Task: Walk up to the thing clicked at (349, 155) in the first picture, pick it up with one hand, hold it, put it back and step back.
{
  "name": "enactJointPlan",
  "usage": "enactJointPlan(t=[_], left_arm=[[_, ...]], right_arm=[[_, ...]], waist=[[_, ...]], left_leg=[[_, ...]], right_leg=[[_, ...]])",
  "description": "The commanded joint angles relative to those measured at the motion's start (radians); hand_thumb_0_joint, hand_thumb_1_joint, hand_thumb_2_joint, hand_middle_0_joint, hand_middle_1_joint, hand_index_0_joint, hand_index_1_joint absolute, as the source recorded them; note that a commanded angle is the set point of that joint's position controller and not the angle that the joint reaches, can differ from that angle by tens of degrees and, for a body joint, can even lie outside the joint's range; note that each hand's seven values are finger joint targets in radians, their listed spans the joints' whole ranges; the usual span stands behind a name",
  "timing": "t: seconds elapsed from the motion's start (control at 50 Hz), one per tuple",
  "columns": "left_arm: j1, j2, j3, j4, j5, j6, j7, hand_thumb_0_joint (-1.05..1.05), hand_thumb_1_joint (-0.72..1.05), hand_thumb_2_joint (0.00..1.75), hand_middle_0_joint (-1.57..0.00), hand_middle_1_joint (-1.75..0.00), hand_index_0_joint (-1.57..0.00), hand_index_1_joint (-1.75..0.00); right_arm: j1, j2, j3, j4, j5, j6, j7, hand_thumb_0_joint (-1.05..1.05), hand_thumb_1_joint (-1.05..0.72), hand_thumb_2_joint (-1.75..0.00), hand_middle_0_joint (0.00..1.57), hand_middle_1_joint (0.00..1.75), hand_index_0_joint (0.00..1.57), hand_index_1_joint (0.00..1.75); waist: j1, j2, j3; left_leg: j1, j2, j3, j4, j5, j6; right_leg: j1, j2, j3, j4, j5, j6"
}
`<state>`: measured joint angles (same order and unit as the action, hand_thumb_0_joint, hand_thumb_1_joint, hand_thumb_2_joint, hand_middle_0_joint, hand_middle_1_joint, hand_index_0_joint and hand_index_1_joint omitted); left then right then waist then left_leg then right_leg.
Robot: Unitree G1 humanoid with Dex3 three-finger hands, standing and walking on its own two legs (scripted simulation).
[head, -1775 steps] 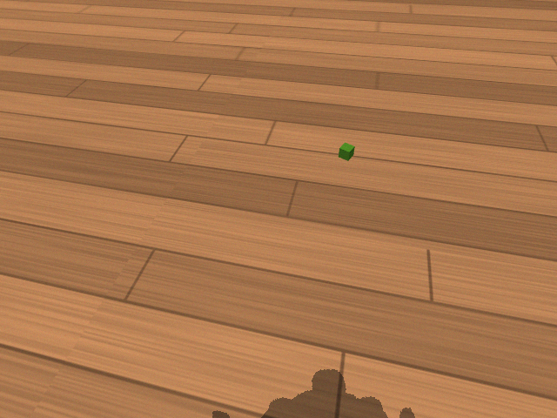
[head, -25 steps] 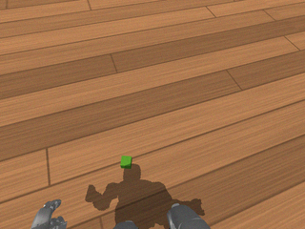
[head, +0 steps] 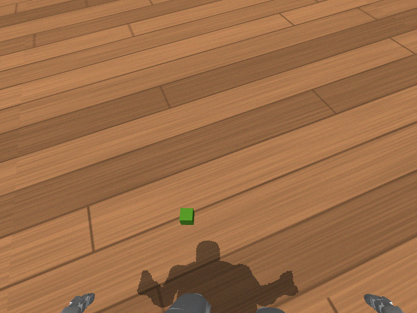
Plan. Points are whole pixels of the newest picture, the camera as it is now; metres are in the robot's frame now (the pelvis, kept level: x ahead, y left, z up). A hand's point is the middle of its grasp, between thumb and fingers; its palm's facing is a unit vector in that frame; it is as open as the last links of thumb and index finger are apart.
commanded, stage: step back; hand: left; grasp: from above
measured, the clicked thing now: (187, 216) +0.58 +0.19 -0.74
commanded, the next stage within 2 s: none
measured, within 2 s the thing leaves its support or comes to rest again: neither
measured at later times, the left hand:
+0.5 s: hand out of the picture -0.07 +0.27 -0.16, palm faces -0.03 -0.92 -0.38, open 7.3 cm
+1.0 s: hand out of the picture -0.20 +0.23 -0.16, palm faces +0.07 -0.92 -0.38, open 7.3 cm
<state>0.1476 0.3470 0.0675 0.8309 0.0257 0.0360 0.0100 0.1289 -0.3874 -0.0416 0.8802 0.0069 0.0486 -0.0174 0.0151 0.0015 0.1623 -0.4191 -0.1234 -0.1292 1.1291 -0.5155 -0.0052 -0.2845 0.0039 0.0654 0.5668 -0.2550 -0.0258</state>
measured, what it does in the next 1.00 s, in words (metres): walks backwards: left foot, then right foot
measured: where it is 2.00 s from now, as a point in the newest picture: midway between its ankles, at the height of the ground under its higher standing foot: outside the picture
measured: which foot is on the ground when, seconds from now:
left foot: up 0.00-0.12, down 0.14-0.58, up 0.60-0.92, down 0.94-1.00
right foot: down 0.00-0.16, up 0.18-0.52, down 0.54-0.96, up 0.98-1.00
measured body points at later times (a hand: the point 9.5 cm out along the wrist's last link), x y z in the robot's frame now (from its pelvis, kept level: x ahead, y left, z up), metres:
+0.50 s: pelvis -0.15 -0.01 -0.01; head -0.08 +0.01 +0.43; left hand -0.07 +0.32 -0.14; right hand -0.02 -0.32 -0.11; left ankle -0.07 +0.13 -0.73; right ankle -0.20 -0.15 -0.70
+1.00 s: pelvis -0.33 -0.04 -0.02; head -0.27 -0.02 +0.42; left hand -0.20 +0.28 -0.13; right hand -0.24 -0.34 -0.14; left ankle -0.33 +0.07 -0.74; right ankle -0.21 -0.14 -0.73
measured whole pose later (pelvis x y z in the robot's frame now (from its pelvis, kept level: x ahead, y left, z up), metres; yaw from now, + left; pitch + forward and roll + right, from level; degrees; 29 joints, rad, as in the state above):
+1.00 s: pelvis -0.33 -0.04 -0.02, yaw +4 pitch -4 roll +3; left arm 0.08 0.40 0.07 0.76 0.02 0.06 0.02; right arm 0.20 -0.34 -0.04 0.88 -0.03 0.04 -0.01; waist 0.01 -0.08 0.22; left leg -0.23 -0.08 0.01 0.66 -0.35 0.03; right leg -0.45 -0.04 0.01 0.75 -0.30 -0.02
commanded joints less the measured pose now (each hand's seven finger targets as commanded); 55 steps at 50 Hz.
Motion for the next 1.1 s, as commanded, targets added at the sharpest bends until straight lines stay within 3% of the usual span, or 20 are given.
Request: enactJointPlan(t=[0.0,0.1,0.12,0.16,0.18,0.24,0.38,0.48,0.52,0.56,0.58,0.6,0.66,0.78,0.84,0.92,0.96,0.98,1.04,1.08], left_arm=[[-0.009,0.229,0.071,-0.123,0.012,-0.020,0.026,0.00,0.90,0.90,-0.20,-0.30,-0.20,-0.30],[-0.022,0.256,0.064,-0.139,-0.010,0.011,0.013,0.00,0.90,0.90,-0.20,-0.30,-0.20,-0.30],[-0.011,0.226,0.055,-0.148,-0.013,0.018,0.009,0.00,0.90,0.90,-0.20,-0.30,-0.20,-0.30],[-0.052,0.215,0.068,-0.158,-0.011,0.016,0.020,0.00,0.90,0.90,-0.20,-0.30,-0.20,-0.30],[-0.080,0.230,0.075,-0.154,0.000,0.015,0.030,0.00,0.90,0.90,-0.20,-0.30,-0.20,-0.30],[0.028,0.227,0.079,-0.097,-0.018,0.015,0.013,0.00,0.90,0.90,-0.20,-0.30,-0.20,-0.30],[0.029,0.206,0.074,-0.111,-0.002,0.001,0.008,0.00,0.90,0.90,-0.20,-0.30,-0.20,-0.30],[0.129,0.200,0.074,-0.052,-0.002,-0.007,-0.001,0.00,0.90,0.90,-0.20,-0.30,-0.20,-0.30],[0.221,0.201,0.081,-0.001,0.005,-0.011,-0.004,0.00,0.90,0.90,-0.20,-0.30,-0.20,-0.30],[0.180,0.357,0.120,-0.043,0.022,-0.017,-0.008,0.00,0.90,0.90,-0.20,-0.30,-0.20,-0.30],[0.075,0.442,0.131,-0.089,0.027,-0.013,-0.002,0.00,0.90,0.90,-0.20,-0.30,-0.20,-0.30],[0.003,0.401,0.121,-0.110,0.018,-0.017,0.004,0.00,0.90,0.90,-0.20,-0.30,-0.20,-0.30],[-0.118,0.267,0.093,-0.128,0.018,-0.021,0.008,0.00,0.90,0.90,-0.20,-0.30,-0.20,-0.30],[0.062,0.227,0.084,-0.121,0.022,-0.013,0.027,0.00,0.90,0.90,-0.20,-0.30,-0.20,-0.30],[0.044,0.248,0.083,-0.138,0.013,-0.008,0.035,0.00,0.90,0.90,-0.20,-0.30,-0.20,-0.30],[-0.021,0.247,0.058,-0.159,-0.007,0.016,0.019,0.00,0.90,0.90,-0.20,-0.30,-0.20,-0.30],[-0.073,0.223,0.062,-0.178,-0.018,0.014,0.024,0.00,0.90,0.90,-0.20,-0.30,-0.20,-0.30],[-0.098,0.248,0.076,-0.169,-0.004,0.017,0.031,0.00,0.90,0.90,-0.20,-0.30,-0.20,-0.30],[0.003,0.232,0.076,-0.090,-0.019,0.025,0.016,0.00,0.90,0.90,-0.20,-0.30,-0.20,-0.30],[0.057,0.238,0.079,-0.063,-0.016,0.023,0.009,0.00,0.90,0.90,-0.20,-0.30,-0.20,-0.30]], right_arm=[[0.039,-0.170,-0.039,-0.068,0.001,-0.031,-0.017,0.00,-0.90,-0.90,0.20,0.30,0.20,0.30],[0.123,-0.155,-0.059,-0.046,-0.029,-0.053,-0.013,0.00,-0.90,-0.90,0.20,0.30,0.20,0.30],[0.109,-0.194,-0.075,-0.053,-0.042,-0.056,-0.013,0.00,-0.90,-0.90,0.20,0.30,0.20,0.30],[0.051,-0.347,-0.099,-0.085,-0.049,-0.052,-0.002,0.00,-0.90,-0.90,0.20,0.30,0.20,0.30],[0.027,-0.368,-0.106,-0.094,-0.047,-0.055,-0.005,0.00,-0.90,-0.90,0.20,0.30,0.20,0.30],[-0.088,-0.243,-0.070,-0.120,-0.050,-0.060,-0.010,0.00,-0.90,-0.90,0.20,0.30,0.20,0.30],[0.059,-0.229,-0.080,-0.118,-0.030,-0.055,-0.019,0.00,-0.90,-0.90,0.20,0.30,0.20,0.30],[-0.013,-0.266,-0.087,-0.151,-0.037,-0.032,-0.012,0.00,-0.90,-0.90,0.20,0.30,0.20,0.30],[-0.054,-0.258,-0.082,-0.160,-0.023,-0.017,-0.008,0.00,-0.90,-0.90,0.20,0.30,0.20,0.30],[-0.046,-0.155,-0.054,-0.192,-0.009,-0.014,-0.010,0.00,-0.90,-0.90,0.20,0.30,0.20,0.30],[-0.078,-0.192,-0.075,-0.184,-0.014,-0.011,-0.033,0.00,-0.90,-0.90,0.20,0.30,0.20,0.30],[-0.054,-0.229,-0.088,-0.157,-0.009,-0.013,-0.031,0.00,-0.90,-0.90,0.20,0.30,0.20,0.30],[0.078,-0.188,-0.065,-0.088,-0.001,-0.017,-0.020,0.00,-0.90,-0.90,0.20,0.30,0.20,0.30],[0.041,-0.158,-0.045,-0.110,-0.020,-0.037,-0.028,0.00,-0.90,-0.90,0.20,0.30,0.20,0.30],[0.093,-0.158,-0.047,-0.103,-0.026,-0.044,-0.023,0.00,-0.90,-0.90,0.20,0.30,0.20,0.30],[0.198,-0.193,-0.074,-0.048,-0.034,-0.041,-0.014,0.00,-0.90,-0.90,0.20,0.30,0.20,0.30],[0.087,-0.357,-0.101,-0.088,-0.051,-0.032,-0.003,0.00,-0.90,-0.90,0.20,0.30,0.20,0.30],[0.040,-0.381,-0.106,-0.106,-0.053,-0.039,-0.007,0.00,-0.90,-0.90,0.20,0.30,0.20,0.30],[-0.086,-0.243,-0.065,-0.128,-0.067,-0.042,-0.014,0.00,-0.90,-0.90,0.20,0.30,0.20,0.30],[-0.073,-0.218,-0.061,-0.126,-0.052,-0.042,-0.010,0.00,-0.90,-0.90,0.20,0.30,0.20,0.30]], waist=[[0.019,-0.149,-0.200],[-0.028,-0.161,-0.252],[-0.014,-0.091,-0.247],[-0.050,0.193,-0.200],[-0.075,0.245,-0.151],[0.022,0.140,-0.133],[-0.057,0.155,-0.212],[-0.020,0.222,-0.258],[0.030,0.205,-0.267],[0.030,-0.210,-0.177],[0.064,-0.294,-0.121],[0.025,-0.256,-0.059],[-0.067,-0.149,-0.090],[0.052,-0.186,-0.189],[0.036,-0.228,-0.251],[-0.025,-0.099,-0.263],[-0.037,0.245,-0.200],[-0.057,0.254,-0.154],[0.030,0.099,-0.105],[0.035,0.109,-0.104]], left_leg=[[-0.044,0.044,0.037,-0.205,-0.007,-0.022],[0.203,0.098,0.122,-0.791,0.361,0.012],[0.297,0.177,-0.007,-0.782,0.446,0.040],[0.202,0.510,-0.356,-0.793,0.664,0.255],[0.063,0.570,-0.438,-0.838,0.596,0.332],[0.178,0.369,-0.119,-0.754,0.681,0.216],[0.430,0.383,-0.095,-0.658,0.751,0.273],[0.293,0.349,-0.056,-0.606,0.622,0.210],[0.152,0.307,-0.028,-0.555,0.484,0.146],[-0.186,0.038,0.044,-0.277,0.009,0.023],[-0.091,0.040,-0.014,-0.024,-0.118,-0.002],[-0.018,0.071,-0.051,0.068,-0.078,0.002],[-0.044,-0.013,-0.049,0.118,0.071,0.006],[-0.149,0.034,0.022,-0.150,-0.031,-0.031],[-0.033,0.115,0.057,-0.407,-0.014,-0.005],[0.243,0.142,0.047,-0.734,0.339,0.054],[0.168,0.500,-0.369,-0.809,0.495,0.272],[-0.009,0.576,-0.454,-0.844,0.482,0.354],[-0.005,0.373,-0.122,-0.786,0.524,0.239],[0.061,0.339,-0.081,-0.774,0.453,0.211]], right_leg=[[0.236,-0.195,0.159,-0.083,0.502,-0.189],[0.194,-0.157,0.114,0.084,0.440,-0.106],[0.046,-0.102,0.105,0.125,0.264,-0.058],[-0.153,0.103,0.063,0.441,-0.387,0.014],[-0.119,0.088,0.125,0.599,-0.416,0.018],[-0.200,0.114,0.158,0.729,-0.250,0.007],[-0.224,0.070,0.081,0.466,-0.278,0.076],[0.020,0.019,-0.032,0.025,-0.146,0.041],[0.166,0.019,-0.058,-0.156,0.032,0.002],[0.145,-0.263,0.414,-0.248,-0.071,-0.109],[-0.135,-0.427,0.543,-0.313,-0.037,-0.266],[-0.268,-0.427,0.534,-0.343,-0.064,-0.270],[-0.111,-0.192,0.133,-0.187,0.208,-0.139],[0.289,-0.233,0.148,-0.078,0.463,-0.191],[0.319,-0.284,0.187,-0.025,0.538,-0.188],[0.064,-0.191,0.112,0.079,0.263,-0.077],[-0.183,0.060,-0.036,0.421,-0.358,0.010],[-0.117,0.045,0.087,0.616,-0.418,0.018],[-0.129,0.104,0.132,0.753,-0.256,0.005],[-0.157,0.112,0.091,0.730,-0.211,0.022]])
